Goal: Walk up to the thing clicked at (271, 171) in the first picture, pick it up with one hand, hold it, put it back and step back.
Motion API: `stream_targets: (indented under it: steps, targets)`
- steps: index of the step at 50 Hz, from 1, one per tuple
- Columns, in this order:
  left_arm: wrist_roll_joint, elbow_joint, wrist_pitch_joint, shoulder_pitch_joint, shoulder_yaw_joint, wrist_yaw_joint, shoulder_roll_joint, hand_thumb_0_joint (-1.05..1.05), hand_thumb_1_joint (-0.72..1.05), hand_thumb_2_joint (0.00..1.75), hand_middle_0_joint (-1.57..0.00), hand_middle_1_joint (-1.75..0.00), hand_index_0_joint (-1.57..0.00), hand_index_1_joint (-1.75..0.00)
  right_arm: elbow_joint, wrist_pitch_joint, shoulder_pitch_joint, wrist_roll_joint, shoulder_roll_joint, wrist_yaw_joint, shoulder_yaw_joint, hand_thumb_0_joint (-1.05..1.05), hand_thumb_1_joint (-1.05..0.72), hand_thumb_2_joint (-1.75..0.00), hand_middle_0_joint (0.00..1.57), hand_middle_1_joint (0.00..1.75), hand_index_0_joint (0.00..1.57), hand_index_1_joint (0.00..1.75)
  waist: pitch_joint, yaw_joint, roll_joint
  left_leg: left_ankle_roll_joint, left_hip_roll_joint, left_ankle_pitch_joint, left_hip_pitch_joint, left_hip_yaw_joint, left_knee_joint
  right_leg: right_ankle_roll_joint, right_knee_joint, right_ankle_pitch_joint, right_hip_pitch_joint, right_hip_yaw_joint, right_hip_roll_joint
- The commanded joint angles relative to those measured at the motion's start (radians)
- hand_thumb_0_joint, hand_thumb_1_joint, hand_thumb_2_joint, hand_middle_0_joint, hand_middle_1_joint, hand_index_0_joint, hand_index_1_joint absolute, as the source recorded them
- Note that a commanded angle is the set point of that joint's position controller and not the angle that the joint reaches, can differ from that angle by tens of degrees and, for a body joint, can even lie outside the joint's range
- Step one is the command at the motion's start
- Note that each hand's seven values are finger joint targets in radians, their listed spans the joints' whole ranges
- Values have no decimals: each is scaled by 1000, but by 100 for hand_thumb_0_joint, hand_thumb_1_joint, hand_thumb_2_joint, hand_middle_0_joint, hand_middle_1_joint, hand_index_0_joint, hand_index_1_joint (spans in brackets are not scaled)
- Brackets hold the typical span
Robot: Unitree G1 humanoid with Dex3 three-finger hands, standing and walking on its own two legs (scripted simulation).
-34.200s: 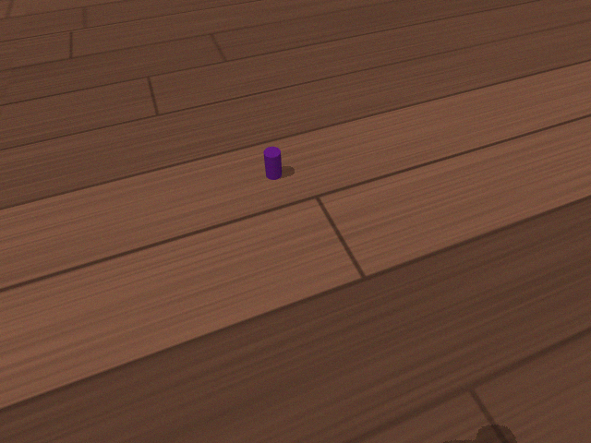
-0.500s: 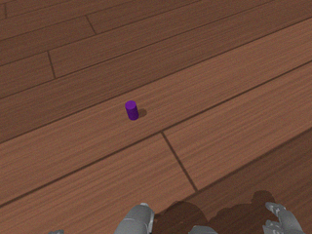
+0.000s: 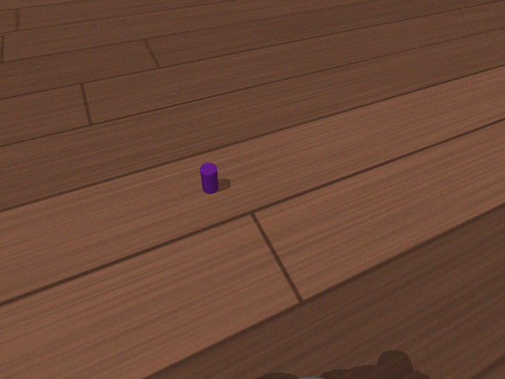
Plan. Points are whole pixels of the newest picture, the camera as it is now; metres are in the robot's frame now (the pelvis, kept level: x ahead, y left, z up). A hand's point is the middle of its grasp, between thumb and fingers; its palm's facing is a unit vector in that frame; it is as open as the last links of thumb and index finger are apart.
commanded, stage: step back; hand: left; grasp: from the side
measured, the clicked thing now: (209, 178) +1.06 +0.22 -0.69
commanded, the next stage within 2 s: stand in 0.90 s
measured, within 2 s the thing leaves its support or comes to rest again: neither
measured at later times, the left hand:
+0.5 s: hand out of the picture +0.10 +0.29 -0.15, palm faces -0.03 -0.92 -0.38, open 7.4 cm
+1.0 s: hand (114, 348) +0.19 +0.26 -0.14, palm faces -0.02 -0.94 -0.34, open 7.4 cm
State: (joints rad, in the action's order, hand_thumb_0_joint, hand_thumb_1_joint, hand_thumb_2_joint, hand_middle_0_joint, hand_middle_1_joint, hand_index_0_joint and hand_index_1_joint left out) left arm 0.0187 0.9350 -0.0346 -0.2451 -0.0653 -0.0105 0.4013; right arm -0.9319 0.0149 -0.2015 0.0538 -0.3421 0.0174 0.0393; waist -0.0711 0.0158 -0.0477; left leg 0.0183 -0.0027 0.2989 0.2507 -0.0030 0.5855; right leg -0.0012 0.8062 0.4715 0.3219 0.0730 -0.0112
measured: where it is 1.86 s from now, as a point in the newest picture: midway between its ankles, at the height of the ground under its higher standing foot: outside the picture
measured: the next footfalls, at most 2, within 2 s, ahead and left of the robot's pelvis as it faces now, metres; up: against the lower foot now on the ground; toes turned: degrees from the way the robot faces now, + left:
right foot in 0.04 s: +0.08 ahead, -0.13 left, +0.00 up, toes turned -2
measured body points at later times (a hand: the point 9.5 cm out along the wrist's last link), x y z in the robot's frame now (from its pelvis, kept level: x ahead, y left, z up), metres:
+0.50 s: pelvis +0.02 +0.02 +0.00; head +0.05 +0.03 +0.45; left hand +0.10 +0.34 -0.12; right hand +0.09 -0.28 -0.12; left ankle +0.03 +0.14 -0.73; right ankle +0.01 -0.12 -0.71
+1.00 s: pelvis +0.06 +0.01 +0.01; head +0.08 +0.02 +0.46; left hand +0.19 +0.31 -0.12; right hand +0.16 -0.29 -0.11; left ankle +0.04 +0.14 -0.73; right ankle +0.04 -0.12 -0.73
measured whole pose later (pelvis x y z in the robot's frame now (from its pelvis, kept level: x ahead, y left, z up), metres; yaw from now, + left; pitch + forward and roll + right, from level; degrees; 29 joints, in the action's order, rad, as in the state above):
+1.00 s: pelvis +0.06 +0.01 +0.01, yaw -2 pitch -2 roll +0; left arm 0.00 1.04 0.01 -0.05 -0.01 0.01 0.36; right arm -1.06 -0.02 -0.07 0.01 -0.34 0.00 0.02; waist -0.08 0.00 -0.01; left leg -0.01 0.02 0.31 0.16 -0.01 0.51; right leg 0.03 0.50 0.30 0.17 0.01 0.03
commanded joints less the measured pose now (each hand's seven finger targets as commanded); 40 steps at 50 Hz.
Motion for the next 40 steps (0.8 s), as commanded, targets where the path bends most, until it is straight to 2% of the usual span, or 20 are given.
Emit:
stream_targets:
  steps: [1,3,4,5,7,11,15,16,17,18,19,24,27,29,30,31,32,34,36,40]
  targets:
    - [15,-48,70,20,-42,9,145,0,90,90,-20,-30,-20,-30,91,-13,51,-3,-278,-11,81,0,-90,-90,20,30,20,30,32,-13,228,141,183,240,12,194,-181,-17,-402,-55,-116,-84,-19]
    - [30,-9,91,-59,-59,27,197,0,90,90,-20,-30,-20,-30,101,-11,47,-21,-196,-13,56,0,-90,-90,20,30,20,30,85,22,81,65,107,152,159,123,33,-48,-503,-160,-342,91,45]
    - [39,-14,98,-67,-72,31,250,0,90,90,-20,-30,-20,-30,124,-17,72,-29,-148,-8,41,0,-90,-90,20,30,20,30,65,40,-84,-6,-9,210,353,41,183,-122,-548,-6,-378,408,221]
    - [37,-34,94,7,-82,29,321,0,90,90,-20,-30,-20,-30,115,-16,106,-18,-205,-19,57,0,-90,-90,20,30,20,30,-8,49,-89,-22,18,261,294,78,278,-230,-595,237,-130,540,371]
    - [23,-75,95,123,-74,25,280,0,90,90,-20,-30,-20,-30,86,-24,42,-20,-261,-9,81,0,-90,-90,20,30,20,30,-80,-19,-46,-14,69,204,179,107,280,-235,-584,289,23,442,351]
    - [23,-46,102,55,-61,16,242,0,90,90,-20,-30,-20,-30,71,-43,50,-17,-207,5,69,0,-90,-90,20,30,20,30,-6,15,-84,-16,37,119,133,26,116,-161,-513,46,-79,244,236]
    - [11,-58,78,77,-21,8,185,0,90,90,-20,-30,-20,-30,32,-60,-2,-18,-194,-7,74,0,-90,-90,20,30,20,30,43,-32,-61,-8,-1,-51,-156,3,-172,-95,-320,-221,39,58,135]
    - [7,-57,75,69,-7,8,148,0,90,90,-20,-30,-20,-30,25,-68,-25,-14,-218,-15,81,0,-90,-90,20,30,20,30,78,-42,1,16,84,-58,-229,122,-209,-66,-208,-292,89,13,95]
    - [-6,-70,71,62,6,6,96,0,90,90,-20,-30,-20,-30,28,-74,-34,-9,-276,-23,89,0,-90,-90,20,30,20,30,105,-38,151,85,267,20,-259,392,-304,-19,-71,-141,190,-41,3]
    - [-4,-52,61,76,-16,16,165,0,90,90,-20,-30,-20,-30,30,-72,-15,-15,-341,-22,97,0,-90,-90,20,30,20,30,66,-42,150,189,370,187,-112,499,-334,-17,22,85,147,-28,19]
    - [0,-48,61,73,-25,18,205,0,90,90,-20,-30,-20,-30,28,-69,9,-16,-350,-21,104,0,-90,-90,20,30,20,30,20,-34,135,218,374,247,-24,488,-343,-23,67,95,107,2,47]
    - [-11,-17,73,28,-20,9,155,0,90,90,-20,-30,-20,-30,31,-74,71,-16,-274,-23,78,0,-90,-90,20,30,20,30,55,3,223,115,223,-246,-42,194,-195,-26,-162,-59,-13,-63,46]
    - [0,19,87,-10,-29,23,160,0,90,90,-20,-30,-20,-30,42,-52,114,-43,-217,-24,56,0,-90,-90,20,30,20,30,123,41,173,43,146,-370,16,80,-26,-30,-395,-374,-243,-51,34]
    - [9,19,95,-2,-48,34,243,0,90,90,-20,-30,-20,-30,54,-47,103,-53,-158,-27,37,0,-90,-90,20,30,20,30,147,28,-19,-21,40,-114,187,22,115,-112,-433,-432,-336,234,224]
    - [3,-2,93,79,-47,30,285,0,90,90,-20,-30,-20,-30,34,-40,83,-46,-166,-32,40,0,-90,-90,20,30,20,30,131,11,-70,-26,27,151,110,8,130,-206,-454,-368,-195,292,339]
    - [6,-29,90,171,-39,26,274,0,90,90,-20,-30,-20,-30,-5,-41,29,-38,-185,-32,46,0,-90,-90,20,30,20,30,111,-31,-77,-27,51,151,10,22,77,-214,-405,-391,-116,275,334]
    - [3,-32,84,199,-28,23,237,0,90,90,-20,-30,-20,-30,-27,-50,5,-35,-190,-32,46,0,-90,-90,20,30,20,30,108,-59,-57,-17,56,49,-51,24,-74,-158,-364,-442,-88,176,270]
    - [-13,-29,83,204,-16,26,180,0,90,90,-20,-30,-20,-30,-44,-63,30,-37,-232,-31,57,0,-90,-90,20,30,20,30,135,-34,10,26,131,-329,-85,113,-135,-45,-253,-554,-119,-1,132]
    - [-13,-2,80,161,-14,24,182,0,90,90,-20,-30,-20,-30,-43,-65,76,-42,-241,-31,48,0,-90,-90,20,30,20,30,158,8,3,61,163,-468,-95,122,-99,-27,-265,-517,-156,-23,97]
    - [-14,27,81,162,-18,33,200,0,90,90,-20,-30,-20,-30,-52,-55,94,-43,-216,-37,41,0,-90,-90,20,30,20,30,162,2,25,17,103,-516,-64,28,-42,-56,-266,-716,-249,6,138]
